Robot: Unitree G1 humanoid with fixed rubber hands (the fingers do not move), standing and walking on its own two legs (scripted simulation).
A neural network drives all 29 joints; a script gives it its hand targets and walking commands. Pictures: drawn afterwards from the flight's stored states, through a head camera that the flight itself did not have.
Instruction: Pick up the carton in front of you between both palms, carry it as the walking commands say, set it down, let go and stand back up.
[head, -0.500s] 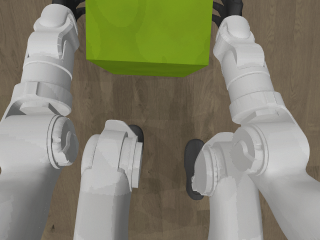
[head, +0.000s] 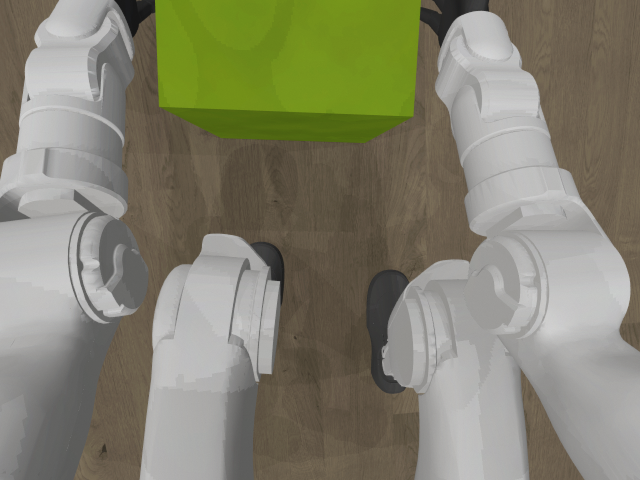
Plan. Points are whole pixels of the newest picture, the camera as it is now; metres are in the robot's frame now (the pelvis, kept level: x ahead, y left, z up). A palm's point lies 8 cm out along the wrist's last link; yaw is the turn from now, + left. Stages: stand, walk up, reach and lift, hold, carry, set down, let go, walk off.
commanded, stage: set down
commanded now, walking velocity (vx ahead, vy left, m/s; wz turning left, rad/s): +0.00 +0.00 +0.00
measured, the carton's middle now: (293, 36) +0.53 +0.11 -0.24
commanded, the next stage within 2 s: let go in 1.46 s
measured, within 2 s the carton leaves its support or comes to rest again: neither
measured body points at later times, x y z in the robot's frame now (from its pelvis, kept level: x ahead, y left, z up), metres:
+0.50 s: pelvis +0.01 +0.01 +0.00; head +0.37 +0.06 +0.25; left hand +0.53 +0.31 -0.17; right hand +0.57 -0.08 -0.17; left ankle +0.13 +0.12 -0.33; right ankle +0.11 -0.11 -0.33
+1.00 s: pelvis +0.02 +0.01 +0.12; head +0.35 +0.06 +0.42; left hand +0.53 +0.32 +0.00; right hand +0.58 -0.07 +0.00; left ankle +0.13 +0.12 -0.33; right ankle +0.11 -0.11 -0.33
